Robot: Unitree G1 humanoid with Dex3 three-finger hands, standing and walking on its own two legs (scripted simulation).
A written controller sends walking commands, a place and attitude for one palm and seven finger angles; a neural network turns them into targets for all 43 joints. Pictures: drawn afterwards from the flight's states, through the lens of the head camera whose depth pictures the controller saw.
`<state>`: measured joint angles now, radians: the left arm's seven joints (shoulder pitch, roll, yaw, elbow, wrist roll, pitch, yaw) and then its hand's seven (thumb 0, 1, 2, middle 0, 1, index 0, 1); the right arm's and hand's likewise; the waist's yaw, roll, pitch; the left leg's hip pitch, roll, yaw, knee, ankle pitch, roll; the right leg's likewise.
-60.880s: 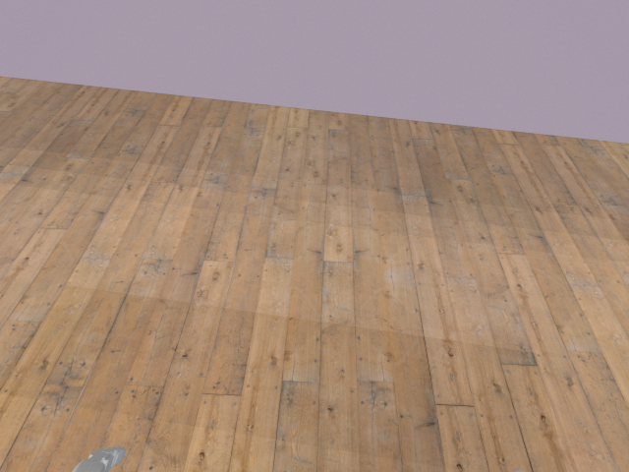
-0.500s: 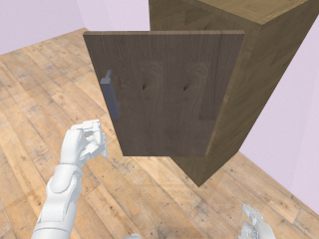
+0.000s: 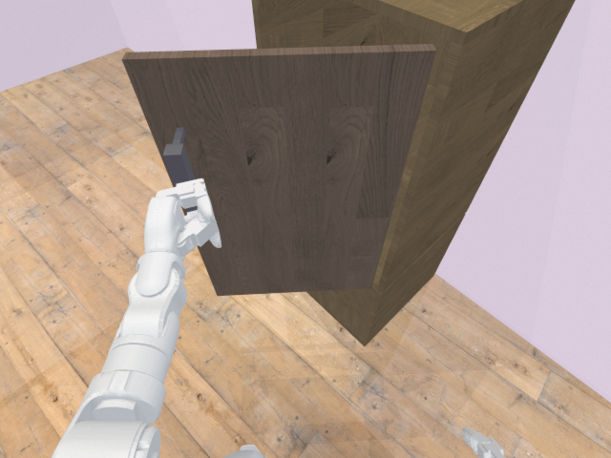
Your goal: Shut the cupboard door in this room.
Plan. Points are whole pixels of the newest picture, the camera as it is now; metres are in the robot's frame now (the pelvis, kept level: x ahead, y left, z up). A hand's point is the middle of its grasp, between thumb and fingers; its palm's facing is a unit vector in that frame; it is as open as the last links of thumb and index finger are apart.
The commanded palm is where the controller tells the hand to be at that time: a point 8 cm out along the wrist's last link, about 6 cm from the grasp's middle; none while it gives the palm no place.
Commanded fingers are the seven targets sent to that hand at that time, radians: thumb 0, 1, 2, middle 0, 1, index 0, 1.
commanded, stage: bring the fist close to the handle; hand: left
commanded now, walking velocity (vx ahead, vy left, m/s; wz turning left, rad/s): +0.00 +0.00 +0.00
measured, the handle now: (189, 177) +0.49 +0.18 +0.08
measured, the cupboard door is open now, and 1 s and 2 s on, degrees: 50 44 28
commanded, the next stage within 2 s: push the door shut along its arc in 0.28 s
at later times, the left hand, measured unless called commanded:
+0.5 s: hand (205, 226) +0.39 +0.14 +0.09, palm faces +0.03 -1.00 -0.03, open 3.1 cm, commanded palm +0.37 +0.19 +0.09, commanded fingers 0.00 0.90 0.90 -1.30 -1.50 -1.30 -1.50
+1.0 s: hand (206, 192) +0.45 +0.14 +0.09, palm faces -0.08 -1.00 -0.03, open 3.1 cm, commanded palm +0.44 +0.19 +0.09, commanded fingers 0.00 0.90 0.90 -1.30 -1.50 -1.30 -1.50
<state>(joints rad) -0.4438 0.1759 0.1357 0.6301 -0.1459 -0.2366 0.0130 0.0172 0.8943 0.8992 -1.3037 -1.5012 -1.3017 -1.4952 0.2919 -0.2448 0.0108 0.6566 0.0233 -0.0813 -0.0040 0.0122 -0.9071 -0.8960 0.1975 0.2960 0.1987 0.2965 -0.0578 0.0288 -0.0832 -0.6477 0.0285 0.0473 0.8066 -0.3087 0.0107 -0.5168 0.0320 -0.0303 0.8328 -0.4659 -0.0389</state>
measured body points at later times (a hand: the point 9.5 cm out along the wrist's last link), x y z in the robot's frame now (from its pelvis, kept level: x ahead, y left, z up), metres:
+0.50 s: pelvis +0.00 +0.00 +0.00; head +0.03 -0.01 +0.45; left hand +0.39 +0.19 +0.09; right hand +0.12 -0.25 -0.11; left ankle +0.05 +0.12 -0.70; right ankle -0.03 -0.09 -0.70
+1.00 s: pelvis -0.01 +0.01 -0.01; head +0.06 +0.01 +0.44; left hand +0.45 +0.20 +0.10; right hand +0.04 -0.26 -0.13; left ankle +0.05 +0.12 -0.70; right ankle -0.03 -0.09 -0.70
